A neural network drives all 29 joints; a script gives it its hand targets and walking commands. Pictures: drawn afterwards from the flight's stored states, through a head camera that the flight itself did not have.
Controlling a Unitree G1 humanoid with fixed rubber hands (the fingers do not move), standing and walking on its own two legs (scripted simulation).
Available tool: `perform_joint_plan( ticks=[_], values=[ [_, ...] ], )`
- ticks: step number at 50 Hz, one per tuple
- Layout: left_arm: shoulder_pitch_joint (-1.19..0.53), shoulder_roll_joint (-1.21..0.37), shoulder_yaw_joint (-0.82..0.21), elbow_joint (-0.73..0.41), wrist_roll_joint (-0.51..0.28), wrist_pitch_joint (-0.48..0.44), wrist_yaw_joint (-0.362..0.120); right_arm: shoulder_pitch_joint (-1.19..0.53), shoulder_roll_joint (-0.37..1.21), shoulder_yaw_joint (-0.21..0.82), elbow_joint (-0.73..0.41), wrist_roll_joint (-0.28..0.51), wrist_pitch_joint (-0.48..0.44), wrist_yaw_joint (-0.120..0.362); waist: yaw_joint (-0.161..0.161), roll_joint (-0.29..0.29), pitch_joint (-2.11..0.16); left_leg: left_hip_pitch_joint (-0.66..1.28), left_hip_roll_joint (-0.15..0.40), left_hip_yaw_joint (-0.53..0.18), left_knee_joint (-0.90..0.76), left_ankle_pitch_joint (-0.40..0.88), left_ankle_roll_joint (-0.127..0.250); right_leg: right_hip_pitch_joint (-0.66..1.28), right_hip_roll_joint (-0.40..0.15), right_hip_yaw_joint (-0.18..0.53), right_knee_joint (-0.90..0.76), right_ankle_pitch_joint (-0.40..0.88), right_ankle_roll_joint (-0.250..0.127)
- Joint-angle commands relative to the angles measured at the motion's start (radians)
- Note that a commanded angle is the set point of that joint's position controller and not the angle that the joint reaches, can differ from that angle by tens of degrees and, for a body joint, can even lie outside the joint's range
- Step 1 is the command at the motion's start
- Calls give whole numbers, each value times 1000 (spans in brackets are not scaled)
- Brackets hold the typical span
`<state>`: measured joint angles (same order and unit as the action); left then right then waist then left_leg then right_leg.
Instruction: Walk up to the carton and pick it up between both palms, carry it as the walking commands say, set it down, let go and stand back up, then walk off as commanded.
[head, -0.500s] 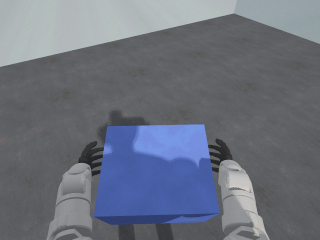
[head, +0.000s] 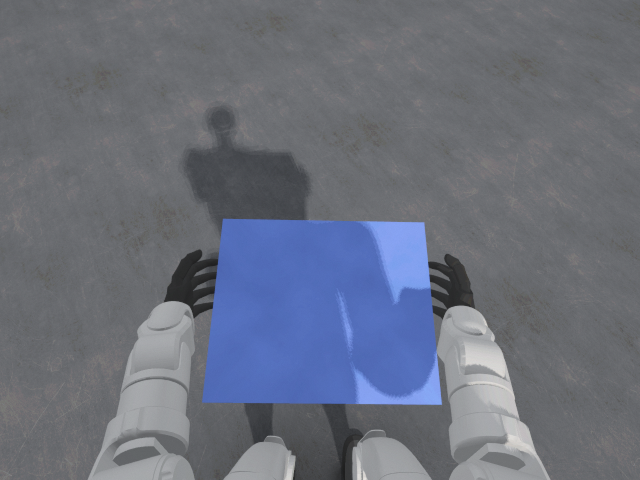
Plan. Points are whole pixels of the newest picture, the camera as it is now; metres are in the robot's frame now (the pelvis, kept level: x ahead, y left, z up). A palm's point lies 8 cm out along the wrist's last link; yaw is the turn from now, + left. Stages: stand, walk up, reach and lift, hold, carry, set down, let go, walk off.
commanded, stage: set down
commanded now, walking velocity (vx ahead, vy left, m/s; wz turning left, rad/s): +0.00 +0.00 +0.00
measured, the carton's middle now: (321, 316) +0.33 +0.01 -0.12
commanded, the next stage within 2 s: none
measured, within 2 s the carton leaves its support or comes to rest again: neither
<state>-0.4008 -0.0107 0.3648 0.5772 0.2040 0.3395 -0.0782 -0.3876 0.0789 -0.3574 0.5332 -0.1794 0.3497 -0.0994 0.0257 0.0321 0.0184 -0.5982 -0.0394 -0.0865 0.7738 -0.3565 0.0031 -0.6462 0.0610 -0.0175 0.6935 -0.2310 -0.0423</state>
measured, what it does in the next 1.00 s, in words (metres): lowers itself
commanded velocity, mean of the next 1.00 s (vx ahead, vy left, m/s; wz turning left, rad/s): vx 0.00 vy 0.00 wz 0.00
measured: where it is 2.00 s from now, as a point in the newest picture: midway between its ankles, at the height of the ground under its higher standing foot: outside the picture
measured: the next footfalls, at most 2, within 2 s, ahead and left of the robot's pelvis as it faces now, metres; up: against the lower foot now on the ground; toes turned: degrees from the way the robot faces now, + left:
none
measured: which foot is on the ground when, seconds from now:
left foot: down 0.00-1.00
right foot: down 0.00-1.00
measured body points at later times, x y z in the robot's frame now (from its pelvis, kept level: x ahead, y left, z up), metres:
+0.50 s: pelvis -0.04 +0.04 -0.07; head +0.14 +0.02 +0.34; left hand +0.38 +0.18 -0.14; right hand +0.35 -0.19 -0.14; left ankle +0.01 +0.12 -0.71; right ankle +0.06 -0.09 -0.71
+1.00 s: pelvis -0.05 +0.01 -0.15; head +0.18 -0.01 +0.24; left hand +0.41 +0.18 -0.23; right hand +0.38 -0.19 -0.24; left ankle +0.01 +0.12 -0.71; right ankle +0.06 -0.09 -0.71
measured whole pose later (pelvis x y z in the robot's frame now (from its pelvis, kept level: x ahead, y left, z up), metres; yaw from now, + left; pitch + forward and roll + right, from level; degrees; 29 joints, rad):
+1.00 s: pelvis -0.05 +0.01 -0.15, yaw +0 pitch +41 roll +2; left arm -0.80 0.09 0.32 0.68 0.07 0.35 0.11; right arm -0.78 -0.02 -0.35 0.60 -0.12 0.38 -0.18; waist -0.02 0.02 -0.21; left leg -1.64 -0.09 -0.02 1.42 -0.49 0.00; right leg -1.72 0.07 0.03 1.36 -0.35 -0.01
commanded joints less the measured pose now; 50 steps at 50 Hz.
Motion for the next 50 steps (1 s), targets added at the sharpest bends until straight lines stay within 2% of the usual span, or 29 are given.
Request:
perform_joint_plan(
  ticks=[1, 2, 5, 7, 8, 10, 12, 13, 19, 20, 22, 24, 26, 27, 28, 29, 30, 31, 33, 34, 35, 40, 41, 43, 44, 47, 48, 49, 50],
  values=[
    [-609, -868, -568, -99, -173, -58, -255, -527, 840, 540, -17, 161, -36, 354, -44, 8, -704, -52, -22, -40, -87, 342, 29, 456, 9, 114, 26, 396, 16],
    [-588, -879, -554, -71, -173, -52, -251, -550, 815, 551, -25, 159, -43, 362, -25, 12, -732, -46, -26, -42, -82, 339, 24, 434, 9, 109, 30, 379, 14],
    [-633, -888, -585, -109, -206, -66, -240, -539, 824, 532, -21, 140, -44, 366, -89, -36, -812, -61, -29, -45, -39, 404, 19, 371, 21, 105, 67, 418, 22],
    [-629, -886, -558, -48, -181, -49, -238, -573, 804, 491, 9, 121, -33, 378, -54, -21, -778, -162, -43, -18, -16, 347, 13, 298, 20, 103, 94, 371, 21],
    [-631, -917, -592, -73, -196, -58, -228, -635, 822, 542, -61, 166, -51, 390, -40, 38, -879, -59, -39, -25, -7, 394, 10, 275, 21, 100, 125, 359, 22],
    [-656, -900, -553, -53, -180, -55, -224, -679, 806, 541, -51, 149, -47, 397, -12, -11, -875, -143, -45, -9, 26, 356, 9, 221, 28, 97, 142, 322, 23],
    [-700, -931, -550, -43, -205, -47, -219, -712, 783, 518, -5, 147, -34, 411, -35, 16, -885, -141, -41, -17, 35, 330, -3, 143, 28, 89, 169, 251, 14],
    [-675, -962, -584, -36, -209, -33, -218, -713, 748, 515, -38, 143, -38, 423, -78, 18, -937, -67, -31, -27, 51, 368, -17, 68, 32, 65, 191, 236, 17],
    [-812, -912, -560, -97, -220, -25, -197, -815, 754, 486, 13, 157, -12, 459, -59, -29, -1031, -129, -31, -16, 109, 325, -23, -60, 44, 44, 258, 168, 26],
    [-846, -923, -603, -140, -235, -24, -194, -790, 771, 472, 22, 152, -7, 462, -102, -21, -1076, -80, -25, -32, 110, 317, -26, -84, 42, 36, 272, 156, 28],
    [-882, -921, -575, -100, -230, -17, -200, -835, 763, 441, 67, 152, 0, 470, -70, 9, -1041, -122, -23, -24, 128, 235, -28, -155, 42, 38, 288, 79, 21],
    [-896, -910, -535, -46, -232, -10, -210, -915, 766, 482, 28, 167, 4, 466, -50, -55, -1088, -223, -40, -5, 150, 184, -8, -116, 39, 32, 314, 76, 34],
    [-875, -943, -517, 12, -211, 9, -213, -903, 738, 432, 70, 138, 23, 473, -66, 2, -1020, -221, -37, -4, 153, 144, -17, -224, 41, 17, 347, 30, 28],
    [-942, -908, -532, -77, -225, -4, -210, -882, 782, 431, 100, 161, 26, 477, -44, 11, -1074, -228, -34, -11, 173, 156, -16, -205, 46, 25, 354, 38, 24],
    [-1002, -917, -570, -128, -249, -10, -206, -940, 772, 433, 47, 166, 16, 480, -82, 11, -1149, -167, -28, -23, 196, 166, -27, -269, 54, 8, 374, 42, 29],
    [-934, -911, -557, -84, -236, -3, -200, -890, 746, 418, 75, 154, 12, 478, -94, 4, -1133, -189, -28, -30, 219, 256, -28, -290, 51, 9, 390, 89, 29],
    [-939, -923, -538, -62, -241, 0, -209, -933, 739, 439, 65, 168, 15, 476, -63, 21, -1100, -254, -39, -4, 219, 174, -24, -270, 49, 12, 390, 52, 28],
    [-958, -919, -554, -49, -241, 0, -211, -897, 762, 402, 101, 147, 18, 467, -101, 0, -1120, -299, -45, 7, 235, 183, -30, -251, 55, 16, 388, 88, 28],
    [-965, -904, -545, -90, -254, -9, -207, -952, 778, 464, 49, 188, 14, 465, -72, -7, -1197, -305, -49, 12, 255, 189, -15, -215, 52, 18, 420, 101, 37],
    [-983, -890, -547, -70, -251, -7, -214, -907, 754, 432, 55, 158, 12, 454, -122, -14, -1175, -357, -47, 16, 269, 197, -17, -250, 60, -4, 433, 121, 42],
    [-990, -883, -529, -49, -245, -7, -217, -932, 771, 445, 77, 171, 19, 447, -80, -23, -1181, -424, -56, 30, 279, 136, -8, -211, 60, 12, 434, 83, 44],
    [-1002, -856, -539, -38, -252, -20, -221, -997, 783, 497, 21, 203, 0, 423, -29, -20, -1242, -529, -77, 58, 356, 184, -10, -244, 66, 15, 503, 147, 57],
    [-979, -849, -518, -19, -257, -22, -225, -1012, 769, 506, -3, 211, -5, 413, -62, -43, -1255, -529, -76, 51, 366, 157, 0, -241, 61, 11, 517, 128, 66],
    [-1037, -829, -544, -32, -274, -30, -222, -1000, 805, 506, 26, 210, 1, 398, -41, -38, -1295, -586, -83, 72, 375, 144, 0, -193, 61, 26, 523, 143, 67],
    [-1035, -821, -545, -42, -278, -30, -226, -998, 772, 517, -5, 209, -1, 388, -68, -45, -1299, -605, -80, 67, 395, 172, 0, -203, 63, 20, 538, 186, 65],
    [-1104, -782, -551, -65, -289, -39, -231, -1054, 789, 524, -13, 230, -8, 365, -40, -21, -1331, -688, -92, 85, 432, 113, 3, -197, 64, 27, 573, 165, 68],
    [-1107, -801, -557, -48, -284, -34, -232, -1064, 780, 531, -47, 224, -8, 354, -67, -26, -1356, -667, -91, 88, 445, 135, 3, -203, 63, 24, 577, 178, 72],
    [-1055, -778, -536, -27, -277, -31, -230, -1069, 789, 562, -48, 245, -10, 347, -21, -31, -1367, -726, -94, 96, 452, 137, 8, -161, 56, 40, 583, 205, 76],
    [-1055, -795, -537, -8, -291, -33, -234, -1035, 774, 553, -37, 228, -7, 342, -51, -37, -1381, -749, -97, 103, 469, 133, 1, -134, 57, 39, 601, 221, 76]
  ],
)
